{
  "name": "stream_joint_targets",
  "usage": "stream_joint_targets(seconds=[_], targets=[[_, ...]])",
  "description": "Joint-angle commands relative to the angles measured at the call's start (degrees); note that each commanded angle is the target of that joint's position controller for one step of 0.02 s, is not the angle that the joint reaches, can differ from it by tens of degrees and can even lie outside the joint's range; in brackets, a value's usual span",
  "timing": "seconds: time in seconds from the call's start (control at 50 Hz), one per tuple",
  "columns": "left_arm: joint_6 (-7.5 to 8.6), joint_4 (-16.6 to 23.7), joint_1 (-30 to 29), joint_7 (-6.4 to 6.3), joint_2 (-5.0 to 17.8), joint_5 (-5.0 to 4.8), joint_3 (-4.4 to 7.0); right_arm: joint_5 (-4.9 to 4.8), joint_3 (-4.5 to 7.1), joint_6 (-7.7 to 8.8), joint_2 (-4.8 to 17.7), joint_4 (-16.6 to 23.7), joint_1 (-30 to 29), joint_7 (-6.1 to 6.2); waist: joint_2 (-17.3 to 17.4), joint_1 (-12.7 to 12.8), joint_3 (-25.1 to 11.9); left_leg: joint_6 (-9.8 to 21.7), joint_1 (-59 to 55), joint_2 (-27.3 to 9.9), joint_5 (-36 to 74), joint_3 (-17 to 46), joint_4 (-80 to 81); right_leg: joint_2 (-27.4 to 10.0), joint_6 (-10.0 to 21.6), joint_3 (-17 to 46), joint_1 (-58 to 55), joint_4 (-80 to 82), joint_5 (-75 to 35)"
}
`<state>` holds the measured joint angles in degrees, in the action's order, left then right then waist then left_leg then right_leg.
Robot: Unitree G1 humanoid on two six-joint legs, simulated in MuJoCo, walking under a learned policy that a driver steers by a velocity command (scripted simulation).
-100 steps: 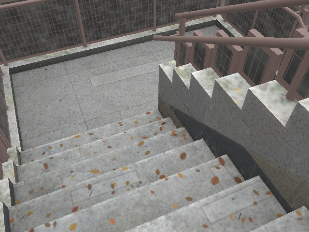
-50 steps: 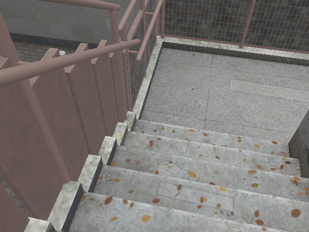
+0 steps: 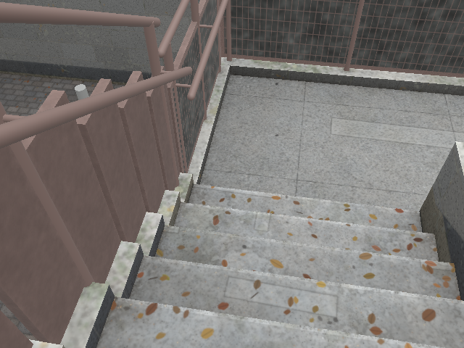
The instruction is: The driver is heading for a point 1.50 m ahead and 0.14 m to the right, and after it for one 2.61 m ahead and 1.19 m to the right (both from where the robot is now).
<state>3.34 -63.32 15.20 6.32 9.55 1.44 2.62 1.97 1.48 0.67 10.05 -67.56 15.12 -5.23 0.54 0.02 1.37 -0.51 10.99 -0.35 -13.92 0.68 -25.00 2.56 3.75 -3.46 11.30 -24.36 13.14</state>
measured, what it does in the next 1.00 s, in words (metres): walks ahead: left foot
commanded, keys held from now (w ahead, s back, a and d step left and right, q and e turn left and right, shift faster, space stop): no key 0.56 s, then w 0.44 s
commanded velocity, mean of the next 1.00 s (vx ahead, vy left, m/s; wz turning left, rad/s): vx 0.12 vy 0.00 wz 0.00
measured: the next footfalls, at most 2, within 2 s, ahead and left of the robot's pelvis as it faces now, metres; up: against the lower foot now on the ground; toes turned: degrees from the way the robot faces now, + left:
left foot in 0.94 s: +0.11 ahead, +0.18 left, +0.00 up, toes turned +2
right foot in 1.26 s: +0.34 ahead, -0.01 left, -0.17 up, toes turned -4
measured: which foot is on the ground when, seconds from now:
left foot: down 0.00-0.64, up 0.66-0.92, down 0.94-1.00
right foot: down 0.00-0.94, up 0.96-1.00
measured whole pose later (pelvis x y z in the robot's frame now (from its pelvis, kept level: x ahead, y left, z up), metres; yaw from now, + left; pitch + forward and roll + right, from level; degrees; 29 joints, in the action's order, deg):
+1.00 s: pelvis +0.11 +0.07 -0.06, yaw -1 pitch +0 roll +1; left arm 5.8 -63.2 29.8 1.6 6.5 4.9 3.5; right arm 7.1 2.6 9.6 7.9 -58.7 20.1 -2.9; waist -1.8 0.9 0.2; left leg 1.9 20.4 1.6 -36.3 -3.1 -53.4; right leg 3.1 11.2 9.2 25.4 -74.5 31.6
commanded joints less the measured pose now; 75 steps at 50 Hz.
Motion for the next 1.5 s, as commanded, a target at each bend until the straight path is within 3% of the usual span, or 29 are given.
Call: stream_joint_targets(seconds=[0.02,0.58,0.62,0.66,0.72,0.82,0.84,0.9,0.92,0.94,0.96,0.98,1.0,1.02,1.08,1.14,1.2,1.22,1.24,1.26,1.28,1.3,1.32,1.34,1.36,1.38,1.42,1.46,1.5], targets=[[0.64,0.8,2.8,0.31,3.9,-0.32,0.70,-0.23,0.69,0.83,3.7,1.0,0.9,0.19,-0.5,0.1,-0.1,1.8,6.8,0.0,2.2,-1.2,2.9,-4.1,0.0,4.8,-3.8,3.6,-7.3],[0.49,-0.3,8.2,-0.80,3.5,-0.62,2.20,-0.14,1.75,0.42,4.0,0.2,4.8,0.95,-0.4,0.3,1.1,2.7,6.2,-0.2,-0.3,-1.7,-0.5,-2.2,0.9,4.2,-1.9,1.2,-3.1],[0.75,0.0,10.1,-2.16,7.3,1.16,4.08,1.67,3.45,0.67,7.1,1.3,5.0,2.21,-2.5,1.4,4.8,5.1,9.7,0.4,-18.4,-1.5,-2.8,-5.6,5.8,9.4,1.3,4.9,23.7],[1.62,-2.4,19.1,-4.47,6.5,2.87,4.59,2.87,3.38,1.72,3.4,2.7,4.6,3.98,-6.2,4.3,6.7,6.4,18.6,0.2,-21.5,-0.7,-11.3,-15.5,14.0,23.1,-3.6,9.0,36.3],[1.89,-2.6,23.6,-7.64,2.7,1.59,3.13,2.21,2.50,4.41,-0.7,7.2,-4.0,5.88,-5.7,8.3,7.6,5.6,29.9,-1.6,-17.6,0.4,-22.7,-23.3,18.4,31.8,-10.7,13.4,28.7],[3.17,-0.9,17.4,-8.48,1.4,1.74,1.04,2.73,1.84,5.89,-1.5,10.5,-5.2,4.82,-3.9,4.0,7.6,5.8,18.9,-1.9,-12.8,-1.3,-26.0,-16.9,13.5,16.9,3.1,9.7,20.0],[3.32,-1.4,17.9,-8.34,0.5,3.77,0.65,3.19,1.49,6.07,-2.2,9.3,-0.8,4.28,-5.3,2.6,7.5,7.1,16.4,-3.2,-2.0,1.3,-31.8,-16.7,12.0,15.6,6.5,6.1,14.0],[3.57,1.8,10.1,-8.01,2.5,3.54,0.10,3.94,2.94,6.53,1.2,8.1,11.5,2.81,-1.7,-3.6,4.2,6.6,-1.0,0.2,-0.8,-6.4,-31.7,-11.3,9.5,6.7,21.1,-9.2,13.0],[3.76,3.2,5.3,-6.88,5.5,3.36,0.80,3.80,3.28,6.65,0.9,4.9,22.9,2.81,2.0,-10.2,2.7,5.7,-16.0,3.3,1.0,-10.1,-26.9,-8.1,10.0,3.2,31.4,-20.9,6.4],[4.36,6.0,-0.4,-5.09,7.8,4.55,2.32,4.98,3.93,6.80,1.6,-0.4,40.0,3.43,9.7,-18.8,1.0,6.2,-25.8,3.6,-5.5,-7.7,-17.2,-2.1,10.5,2.0,38.6,-40.8,4.7],[4.92,8.2,-0.7,-3.70,3.9,5.43,2.84,6.77,2.62,7.09,3.8,-3.5,47.6,3.22,15.5,-17.4,-0.9,14.6,-26.8,-6.9,-2.2,18.4,-8.0,8.2,9.8,9.1,44.3,-65.9,24.8],[5.58,11.4,2.9,-3.73,-2.8,2.78,1.64,6.41,1.47,8.16,7.1,-0.5,42.4,0.96,6.4,-8.5,0.9,23.1,-20.7,-18.2,9.0,37.1,-1.8,10.5,10.6,19.7,50.2,-66.4,20.2],[4.89,14.8,-2.4,-3.54,-0.5,2.30,0.80,4.77,1.59,8.86,8.3,2.2,29.8,0.17,6.8,-5.9,13.5,27.2,-10.8,-26.4,-10.5,47.3,3.1,2.7,8.7,20.2,65.4,-64.0,15.1],[4.10,13.2,-3.0,-4.39,3.3,3.89,1.67,2.45,0.30,8.07,3.1,5.1,18.0,0.60,-1.5,-3.5,11.6,25.7,-3.5,-22.6,-21.5,42.8,0.3,-2.4,7.0,18.1,63.0,-62.0,8.4],[2.21,7.6,11.7,-5.94,-3.4,7.00,-2.34,4.28,-3.54,7.38,-9.4,12.4,0.6,5.01,-1.3,3.9,5.9,16.7,29.5,-9.3,-5.9,15.1,-9.5,-9.6,2.7,13.1,31.0,-40.1,-27.5],[2.58,9.1,8.9,-4.32,1.2,3.25,-1.32,3.69,-2.95,10.46,1.9,12.4,5.5,6.52,1.3,4.1,3.7,8.3,51.8,0.2,-18.5,-3.6,-18.1,-4.9,-4.9,0.4,-4.1,-25.3,-42.8],[0.71,13.2,2.8,-3.75,5.0,4.03,-1.49,1.66,-2.32,9.64,5.7,7.2,20.4,4.13,0.2,0.4,7.9,13.4,37.3,-6.3,-17.0,8.5,-22.4,-3.2,-4.9,0.9,-3.0,-15.3,-19.4],[-0.39,12.3,-3.8,-5.17,4.7,-2.54,-0.86,-4.21,1.26,5.31,7.8,6.2,18.5,6.88,-5.7,-2.2,8.0,9.9,18.8,-1.2,-6.4,1.6,-33.3,0.5,-5.1,-5.0,4.1,2.2,-29.1],[-0.07,10.4,0.3,-5.42,3.3,-2.98,-1.42,-3.47,1.40,2.27,8.6,6.9,21.5,8.55,-4.4,-3.1,7.0,10.6,13.6,-1.1,3.7,2.2,-43.7,-1.6,-3.5,-2.9,-0.4,12.1,-30.9],[0.40,4.7,21.4,-4.57,7.7,2.63,-0.39,4.81,-1.08,3.24,6.9,4.7,25.0,1.52,1.3,4.7,2.1,13.8,15.4,-8.1,6.5,17.7,-44.6,-7.5,1.1,5.6,-15.0,11.2,-22.4],[0.60,1.8,36.6,-4.53,16.7,4.09,3.73,4.04,-0.91,4.64,1.0,6.0,26.2,-2.26,-10.7,9.9,-6.8,10.1,29.5,2.0,10.0,13.0,-75.2,-12.7,13.3,8.5,-38.2,-10.5,-50.7],[0.50,0.0,37.5,-2.79,17.0,5.71,3.39,1.32,-2.13,5.22,-2.2,7.8,25.8,-3.67,-13.1,9.9,-16.4,6.9,48.1,5.7,-32.3,6.6,-98.2,-22.9,22.4,17.1,-49.2,-16.0,-64.2],[0.21,1.4,31.9,-1.92,16.4,7.54,3.80,-1.09,-1.17,5.41,0.8,13.1,18.6,-3.25,-3.1,9.8,-10.7,7.1,61.2,5.8,-26.7,7.5,-99.8,-24.5,21.3,23.0,-43.6,-12.0,-53.4],[0.58,3.4,21.1,-1.83,16.2,5.60,3.61,-0.98,-0.71,5.34,3.9,17.2,15.2,-2.13,-6.0,6.9,-1.9,5.4,73.6,1.0,-16.3,9.7,-97.6,-29.9,23.1,37.1,-32.6,-4.6,-18.9],[0.71,3.6,15.4,-1.41,8.7,4.59,1.24,0.48,-0.09,4.62,5.9,16.7,12.3,0.00,1.3,3.9,2.1,5.9,72.2,-2.9,-8.1,10.2,-90.2,-26.4,20.3,32.8,-19.6,-1.3,-0.8],[1.77,6.0,5.6,-2.25,-1.4,5.50,-2.60,2.81,-1.75,4.12,1.4,15.9,13.0,1.23,8.1,-1.3,5.6,7.0,61.1,-8.0,10.5,12.7,-68.3,-21.4,14.9,22.7,-1.0,1.9,-3.9],[4.30,7.7,-1.0,-4.63,-4.2,3.81,-4.55,4.98,-2.60,2.52,-1.0,15.9,10.4,0.61,3.5,-2.4,8.1,7.7,35.7,-10.5,29.1,5.1,-41.9,-12.9,15.5,10.9,30.4,4.9,-0.6],[5.81,4.3,5.9,-4.66,4.0,4.09,-4.07,5.13,-2.81,2.04,0.3,14.7,8.6,-1.65,-3.0,-2.2,3.3,4.8,26.0,-7.7,34.7,1.8,-48.1,-9.7,15.2,11.3,35.5,0.0,8.0],[6.96,1.5,12.9,-5.42,7.3,4.37,-3.66,5.91,-2.90,2.84,1.4,15.0,7.9,-1.09,1.2,0.3,1.5,2.1,39.9,-9.7,35.9,8.6,-41.8,-13.9,15.5,16.1,16.9,-6.8,-3.8]])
